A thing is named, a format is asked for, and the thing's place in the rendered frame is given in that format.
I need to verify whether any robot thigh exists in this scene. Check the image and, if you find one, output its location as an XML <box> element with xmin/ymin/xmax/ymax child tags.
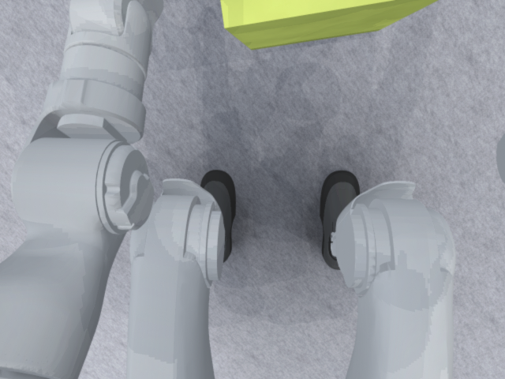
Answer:
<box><xmin>340</xmin><ymin>198</ymin><xmax>454</xmax><ymax>379</ymax></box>
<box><xmin>126</xmin><ymin>195</ymin><xmax>225</xmax><ymax>379</ymax></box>

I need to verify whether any carton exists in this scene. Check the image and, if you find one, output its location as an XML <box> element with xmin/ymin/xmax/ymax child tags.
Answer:
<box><xmin>220</xmin><ymin>0</ymin><xmax>438</xmax><ymax>50</ymax></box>

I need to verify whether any right robot thigh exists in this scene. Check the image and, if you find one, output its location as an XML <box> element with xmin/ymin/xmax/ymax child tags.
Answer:
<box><xmin>340</xmin><ymin>198</ymin><xmax>454</xmax><ymax>379</ymax></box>

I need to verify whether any left robot thigh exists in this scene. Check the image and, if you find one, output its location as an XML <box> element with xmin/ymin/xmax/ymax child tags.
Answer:
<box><xmin>126</xmin><ymin>195</ymin><xmax>225</xmax><ymax>379</ymax></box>

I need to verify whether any robot left upper arm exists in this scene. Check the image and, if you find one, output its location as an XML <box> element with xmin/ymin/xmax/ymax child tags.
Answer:
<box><xmin>0</xmin><ymin>137</ymin><xmax>154</xmax><ymax>379</ymax></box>

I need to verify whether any left robot forearm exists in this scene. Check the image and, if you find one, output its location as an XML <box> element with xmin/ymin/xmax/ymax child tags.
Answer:
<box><xmin>11</xmin><ymin>0</ymin><xmax>164</xmax><ymax>214</ymax></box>

